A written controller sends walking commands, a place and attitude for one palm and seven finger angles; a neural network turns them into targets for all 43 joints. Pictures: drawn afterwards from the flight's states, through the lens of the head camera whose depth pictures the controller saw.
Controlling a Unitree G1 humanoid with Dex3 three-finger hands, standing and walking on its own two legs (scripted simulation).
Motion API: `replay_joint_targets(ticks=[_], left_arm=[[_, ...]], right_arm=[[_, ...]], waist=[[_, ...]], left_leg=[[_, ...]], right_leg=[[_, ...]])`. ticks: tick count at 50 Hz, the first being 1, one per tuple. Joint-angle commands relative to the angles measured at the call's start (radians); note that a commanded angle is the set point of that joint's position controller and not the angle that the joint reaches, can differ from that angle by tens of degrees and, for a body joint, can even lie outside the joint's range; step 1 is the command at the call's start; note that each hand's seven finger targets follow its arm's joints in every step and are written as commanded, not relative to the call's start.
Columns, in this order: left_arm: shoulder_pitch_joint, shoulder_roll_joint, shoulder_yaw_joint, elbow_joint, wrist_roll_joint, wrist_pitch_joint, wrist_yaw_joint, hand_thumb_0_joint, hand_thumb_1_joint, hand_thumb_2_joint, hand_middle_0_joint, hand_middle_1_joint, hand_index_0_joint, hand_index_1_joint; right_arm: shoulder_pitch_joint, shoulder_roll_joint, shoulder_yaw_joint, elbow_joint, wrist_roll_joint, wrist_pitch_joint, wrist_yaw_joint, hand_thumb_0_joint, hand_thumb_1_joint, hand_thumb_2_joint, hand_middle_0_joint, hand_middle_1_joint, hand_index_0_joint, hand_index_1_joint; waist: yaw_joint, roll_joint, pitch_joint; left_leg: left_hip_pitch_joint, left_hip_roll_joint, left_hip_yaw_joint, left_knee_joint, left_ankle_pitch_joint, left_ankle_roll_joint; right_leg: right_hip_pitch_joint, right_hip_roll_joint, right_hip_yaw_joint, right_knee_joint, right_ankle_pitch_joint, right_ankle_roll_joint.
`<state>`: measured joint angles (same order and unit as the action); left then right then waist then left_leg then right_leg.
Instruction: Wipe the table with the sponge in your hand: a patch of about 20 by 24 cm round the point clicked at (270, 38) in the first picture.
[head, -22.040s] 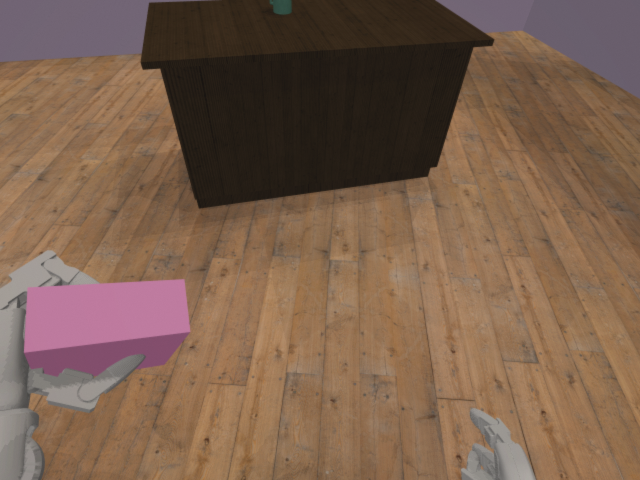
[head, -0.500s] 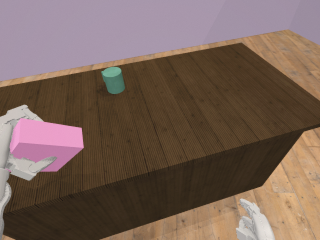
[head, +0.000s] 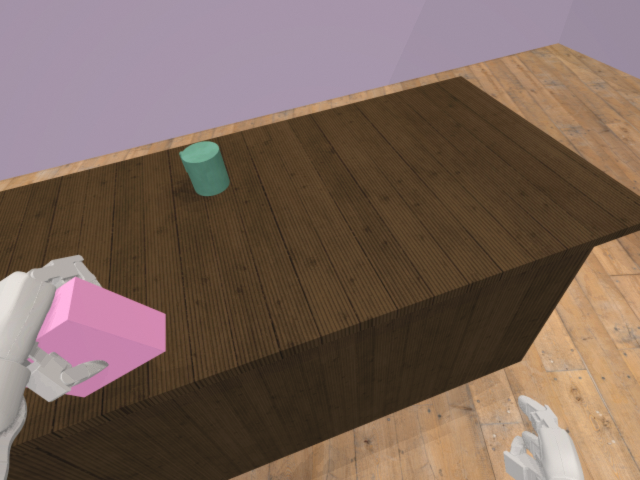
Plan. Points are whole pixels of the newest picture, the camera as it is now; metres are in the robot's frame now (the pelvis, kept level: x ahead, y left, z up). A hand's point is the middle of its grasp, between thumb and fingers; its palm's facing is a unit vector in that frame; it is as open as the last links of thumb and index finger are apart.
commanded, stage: turn the palm down, sponge in hand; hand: left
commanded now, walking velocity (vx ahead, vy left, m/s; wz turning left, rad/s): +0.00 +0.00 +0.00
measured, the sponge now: (95, 347) +0.22 +0.29 +0.10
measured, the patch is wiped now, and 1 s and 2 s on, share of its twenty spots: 0.00 0.00 0.00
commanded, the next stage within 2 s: move the sponge above the wiping area in 1.16 s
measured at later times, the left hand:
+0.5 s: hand (68, 324) +0.22 +0.30 +0.14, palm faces +0.07 -0.22 -0.97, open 9.1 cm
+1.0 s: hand (50, 305) +0.23 +0.32 +0.15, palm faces +0.12 -0.04 -0.99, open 9.1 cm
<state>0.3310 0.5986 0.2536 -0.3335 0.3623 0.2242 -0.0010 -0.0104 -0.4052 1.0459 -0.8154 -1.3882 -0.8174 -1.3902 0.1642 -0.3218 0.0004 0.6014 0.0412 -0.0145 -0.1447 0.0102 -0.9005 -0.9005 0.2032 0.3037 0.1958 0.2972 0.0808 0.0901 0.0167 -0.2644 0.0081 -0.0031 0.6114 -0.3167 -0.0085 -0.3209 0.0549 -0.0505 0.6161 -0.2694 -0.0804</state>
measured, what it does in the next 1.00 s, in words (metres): stands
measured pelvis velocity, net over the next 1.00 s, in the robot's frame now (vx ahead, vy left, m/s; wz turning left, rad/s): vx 0.00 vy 0.03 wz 0.00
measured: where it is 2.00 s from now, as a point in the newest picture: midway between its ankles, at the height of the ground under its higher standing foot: outside the picture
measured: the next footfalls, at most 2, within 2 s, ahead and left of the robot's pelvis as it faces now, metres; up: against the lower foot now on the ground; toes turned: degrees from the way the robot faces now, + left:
none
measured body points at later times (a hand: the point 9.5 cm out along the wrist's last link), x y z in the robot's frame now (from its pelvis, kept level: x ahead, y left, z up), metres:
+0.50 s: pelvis +0.00 +0.04 +0.01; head -0.01 +0.00 +0.46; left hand +0.21 +0.31 +0.19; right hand +0.25 -0.15 -0.06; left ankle +0.01 +0.14 -0.73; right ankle +0.04 -0.06 -0.73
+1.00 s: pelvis +0.00 +0.03 +0.02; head -0.01 -0.01 +0.46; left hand +0.22 +0.32 +0.21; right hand +0.27 -0.15 -0.06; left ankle +0.01 +0.14 -0.73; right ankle +0.04 -0.06 -0.73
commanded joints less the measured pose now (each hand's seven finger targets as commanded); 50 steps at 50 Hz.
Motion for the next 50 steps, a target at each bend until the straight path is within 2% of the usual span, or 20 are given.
replay_joint_targets(ticks=[1, 3, 4, 8, 9, 14, 19, 23, 24, 25, 28, 29, 34, 39, 43, 44, 45, 48, 49, 50], left_arm=[[-0.206, 0.275, 0.134, -0.304, 0.099, -0.137, 0.059, 0.0, 0.1, 1.3, -1.2, -1.6, -1.2, -1.6], [-0.172, 0.331, 0.201, -0.275, 0.147, -0.113, 0.097, 0.0, 0.1, 1.3, -1.2, -1.6, -1.2, -1.6], [-0.186, 0.267, 0.156, -0.263, 0.158, -0.093, 0.107, 0.0, 0.1, 1.3, -1.2, -1.6, -1.2, -1.6], [-0.19, 0.258, 0.162, -0.181, 0.173, 0.05, 0.133, 0.0, 0.1, 1.3, -1.2, -1.6, -1.2, -1.6], [-0.225, 0.205, 0.093, -0.167, 0.175, 0.091, 0.12, 0.0, 0.1, 1.3, -1.2, -1.6, -1.2, -1.6], [-0.304, 0.156, -0.065, -0.129, 0.247, 0.226, 0.012, 0.0, 0.1, 1.3, -1.2, -1.6, -1.2, -1.6], [-0.409, 0.164, -0.131, -0.252, 0.364, 0.172, -0.058, 0.0, 0.1, 1.3, -1.2, -1.6, -1.2, -1.6], [-0.402, 0.296, 0.022, -0.299, 0.443, 0.098, -0.009, 0.0, 0.1, 1.3, -1.2, -1.6, -1.2, -1.6], [-0.414, 0.245, -0.011, -0.293, 0.456, 0.09, 0.008, 0.0, 0.1, 1.3, -1.2, -1.6, -1.2, -1.6], [-0.391, 0.265, 0.022, -0.234, 0.465, 0.093, 0.03, 0.0, 0.1, 1.3, -1.2, -1.6, -1.2, -1.6], [-0.427, 0.249, 0.033, -0.166, 0.473, 0.154, 0.069, 0.0, 0.1, 1.3, -1.2, -1.6, -1.2, -1.6], [-0.446, 0.175, -0.041, -0.129, 0.466, 0.184, 0.068, 0.0, 0.1, 1.3, -1.2, -1.6, -1.2, -1.6], [-0.43, 0.062, -0.188, -0.098, 0.446, 0.271, 0.0, 0.0, 0.1, 1.3, -1.2, -1.6, -1.2, -1.6], [-0.443, 0.095, -0.2, -0.178, 0.508, 0.248, -0.038, 0.0, 0.1, 1.3, -1.2, -1.6, -1.2, -1.6], [-0.502, 0.288, -0.038, -0.225, 0.584, 0.211, -0.01, 0.0, 0.1, 1.3, -1.2, -1.6, -1.2, -1.6], [-0.518, 0.228, -0.086, -0.201, 0.591, 0.207, -0.003, 0.0, 0.1, 1.3, -1.2, -1.6, -1.2, -1.6], [-0.509, 0.257, -0.055, -0.161, 0.601, 0.201, 0.011, 0.0, 0.1, 1.3, -1.2, -1.6, -1.2, -1.6], [-0.509, 0.241, -0.038, -0.13, 0.57, 0.211, 0.028, 0.0, 0.1, 1.3, -1.2, -1.6, -1.2, -1.6], [-0.486, 0.146, -0.115, -0.104, 0.536, 0.221, 0.023, 0.0, 0.1, 1.3, -1.2, -1.6, -1.2, -1.6], [-0.479, 0.16, -0.106, -0.09, 0.525, 0.227, 0.019, 0.0, 0.1, 1.3, -1.2, -1.6, -1.2, -1.6]], right_arm=[[-0.176, -0.051, -0.021, -0.185, -0.021, -0.092, -0.017, 0.0, -0.9, -0.9, 0.2, 0.3, 0.2, 0.3], [-0.197, -0.048, -0.015, -0.177, -0.019, -0.095, -0.008, 0.0, -0.9, -0.9, 0.2, 0.3, 0.2, 0.3], [-0.191, -0.037, -0.009, -0.18, -0.023, -0.089, -0.002, 0.0, -0.9, -0.9, 0.2, 0.3, 0.2, 0.3], [-0.242, -0.046, -0.004, -0.161, -0.002, -0.053, 0.018, 0.0, -0.9, -0.9, 0.2, 0.3, 0.2, 0.3], [-0.242, -0.049, 0.002, -0.168, -0.003, -0.041, 0.022, 0.0, -0.9, -0.9, 0.2, 0.3, 0.2, 0.3], [-0.312, -0.057, 0.033, -0.185, 0.011, -0.023, 0.02, 0.0, -0.9, -0.9, 0.2, 0.3, 0.2, 0.3], [-0.335, -0.034, 0.046, -0.202, 0.001, -0.04, 0.019, 0.0, -0.9, -0.9, 0.2, 0.3, 0.2, 0.3], [-0.346, -0.031, 0.042, -0.172, -0.023, -0.046, 0.03, 0.0, -0.9, -0.9, 0.2, 0.3, 0.2, 0.3], [-0.335, -0.016, 0.046, -0.17, -0.028, -0.047, 0.036, 0.0, -0.9, -0.9, 0.2, 0.3, 0.2, 0.3], [-0.317, -0.019, 0.038, -0.145, -0.029, -0.042, 0.043, 0.0, -0.9, -0.9, 0.2, 0.3, 0.2, 0.3], [-0.368, -0.027, 0.036, -0.119, -0.019, -0.026, 0.062, 0.0, -0.9, -0.9, 0.2, 0.3, 0.2, 0.3], [-0.363, -0.027, 0.036, -0.117, -0.015, -0.019, 0.067, 0.0, -0.9, -0.9, 0.2, 0.3, 0.2, 0.3], [-0.411, -0.034, 0.04, -0.132, 0.006, -0.012, 0.069, 0.0, -0.9, -0.9, 0.2, 0.3, 0.2, 0.3], [-0.414, -0.028, 0.043, -0.15, 0.0, -0.022, 0.068, 0.0, -0.9, -0.9, 0.2, 0.3, 0.2, 0.3], [-0.431, -0.036, 0.042, -0.134, -0.02, -0.013, 0.068, 0.0, -0.9, -0.9, 0.2, 0.3, 0.2, 0.3], [-0.412, -0.019, 0.048, -0.137, -0.023, -0.017, 0.071, 0.0, -0.9, -0.9, 0.2, 0.3, 0.2, 0.3], [-0.399, -0.021, 0.042, -0.116, -0.022, -0.017, 0.075, 0.0, -0.9, -0.9, 0.2, 0.3, 0.2, 0.3], [-0.431, -0.023, 0.039, -0.104, -0.014, -0.018, 0.085, 0.0, -0.9, -0.9, 0.2, 0.3, 0.2, 0.3], [-0.418, -0.017, 0.036, -0.11, -0.009, -0.021, 0.084, 0.0, -0.9, -0.9, 0.2, 0.3, 0.2, 0.3], [-0.41, -0.022, 0.033, -0.1, -0.004, -0.023, 0.087, 0.0, -0.9, -0.9, 0.2, 0.3, 0.2, 0.3]], waist=[[0.001, -0.038, -0.223], [0.028, 0.016, -0.206], [0.026, 0.006, -0.219], [0.041, 0.018, -0.153], [0.031, 0.011, -0.14], [0.01, -0.051, -0.076], [0.014, -0.015, -0.171], [0.062, 0.043, -0.229], [0.061, 0.044, -0.245], [0.065, 0.027, -0.215], [0.076, 0.063, -0.171], [0.061, 0.05, -0.161], [0.039, -0.007, -0.125], [0.042, -0.039, -0.197], [0.079, 0.025, -0.248], [0.076, 0.005, -0.252], [0.079, 0.011, -0.238], [0.083, 0.004, -0.195], [0.067, -0.013, -0.183], [0.065, -0.02, -0.181]], left_leg=[[0.054, -0.024, -0.001, -0.053, 0.16, 0.055], [0.048, -0.032, -0.008, -0.078, 0.176, 0.046], [0.034, -0.026, -0.001, -0.091, 0.193, 0.044], [0.016, -0.017, -0.015, -0.151, 0.209, 0.025], [0.007, -0.011, -0.01, -0.164, 0.206, 0.025], [0.03, -0.013, -0.022, -0.213, 0.155, 0.039], [0.105, -0.013, -0.049, -0.24, 0.163, 0.057], [0.118, -0.008, -0.089, -0.262, 0.208, 0.054], [0.121, -0.01, -0.08, -0.255, 0.247, 0.05], [0.119, -0.007, -0.088, -0.257, 0.271, 0.04], [0.106, -0.007, -0.095, -0.267, 0.306, 0.023], [0.098, -0.006, -0.081, -0.273, 0.298, 0.02], [0.099, -0.017, -0.067, -0.285, 0.25, 0.032], [0.12, -0.016, -0.081, -0.288, 0.24, 0.05], [0.122, -0.022, -0.103, -0.292, 0.259, 0.055], [0.124, -0.027, -0.089, -0.284, 0.292, 0.054], [0.138, -0.026, -0.094, -0.282, 0.314, 0.047], [0.149, -0.031, -0.103, -0.277, 0.315, 0.042], [0.146, -0.03, -0.081, -0.269, 0.314, 0.045], [0.151, -0.031, -0.081, -0.272, 0.317, 0.039]], right_leg=[[0.083, -0.098, 0.176, -0.194, -0.03, 0.071], [0.096, -0.078, 0.17, -0.185, 0.007, 0.054], [0.121, -0.084, 0.135, -0.167, 0.057, 0.054], [0.155, -0.063, 0.126, -0.177, 0.092, 0.038], [0.165, -0.067, 0.097, -0.183, 0.099, 0.043], [0.15, -0.061, 0.079, -0.226, 0.034, 0.048], [0.188, -0.051, 0.072, -0.22, 0.031, 0.037], [0.266, -0.027, 0.121, -0.207, 0.09, 0.011], [0.274, -0.036, 0.096, -0.201, 0.111, 0.011], [0.256, -0.034, 0.107, -0.213, 0.119, 0.006], [0.249, -0.028, 0.139, -0.235, 0.139, -0.013], [0.242, -0.04, 0.101, -0.238, 0.135, -0.004], [0.232, -0.047, 0.087, -0.26, 0.125, 0.008], [0.267, -0.041, 0.091, -0.237, 0.117, 0.011], [0.326, -0.025, 0.162, -0.226, 0.124, -0.006], [0.321, -0.037, 0.124, -0.222, 0.131, -0.003], [0.3, -0.035, 0.14, -0.235, 0.132, -0.008], [0.269, -0.026, 0.18, -0.265, 0.136, -0.021], [0.266, -0.042, 0.134, -0.268, 0.148, -0.006], [0.257, -0.045, 0.14, -0.273, 0.154, -0.002]])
